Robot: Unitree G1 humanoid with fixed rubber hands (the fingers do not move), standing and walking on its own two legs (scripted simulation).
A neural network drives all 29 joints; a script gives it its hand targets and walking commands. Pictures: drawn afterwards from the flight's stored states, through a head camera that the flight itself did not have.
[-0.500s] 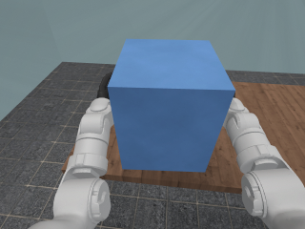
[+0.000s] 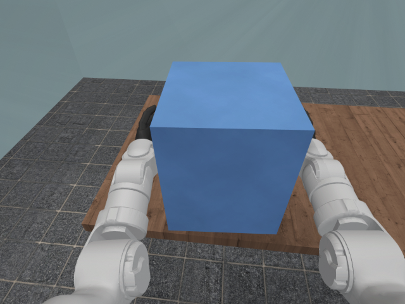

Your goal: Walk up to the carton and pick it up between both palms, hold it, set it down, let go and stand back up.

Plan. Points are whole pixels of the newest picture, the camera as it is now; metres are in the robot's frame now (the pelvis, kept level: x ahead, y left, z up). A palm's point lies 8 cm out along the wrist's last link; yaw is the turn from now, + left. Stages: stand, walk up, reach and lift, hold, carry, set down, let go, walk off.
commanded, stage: set down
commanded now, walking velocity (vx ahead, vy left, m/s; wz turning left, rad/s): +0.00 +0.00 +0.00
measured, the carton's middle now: (224, 147) +0.42 -0.01 +0.13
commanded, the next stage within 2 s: none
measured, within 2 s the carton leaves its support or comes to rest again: rests again in 0.88 s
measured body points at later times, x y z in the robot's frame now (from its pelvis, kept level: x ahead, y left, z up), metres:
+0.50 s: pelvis +0.00 +0.00 +0.00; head +0.00 +0.00 +0.45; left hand +0.42 +0.16 +0.12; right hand +0.43 -0.17 +0.12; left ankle +0.03 +0.16 -0.74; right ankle -0.01 -0.13 -0.74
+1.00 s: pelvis +0.00 +0.00 +0.00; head +0.01 +0.01 +0.45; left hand +0.42 +0.16 +0.10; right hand +0.43 -0.17 +0.10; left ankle +0.03 +0.16 -0.74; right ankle -0.01 -0.13 -0.74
